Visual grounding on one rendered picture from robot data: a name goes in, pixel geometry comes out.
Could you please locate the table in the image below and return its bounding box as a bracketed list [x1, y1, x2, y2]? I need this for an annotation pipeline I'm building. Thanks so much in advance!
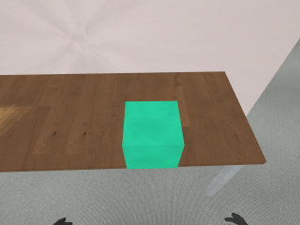
[0, 71, 266, 197]

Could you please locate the carton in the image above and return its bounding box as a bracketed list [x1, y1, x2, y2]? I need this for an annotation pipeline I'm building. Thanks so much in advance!
[122, 100, 185, 170]

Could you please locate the robot right hand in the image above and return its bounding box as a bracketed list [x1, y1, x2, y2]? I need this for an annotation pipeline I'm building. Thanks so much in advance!
[224, 213, 248, 225]

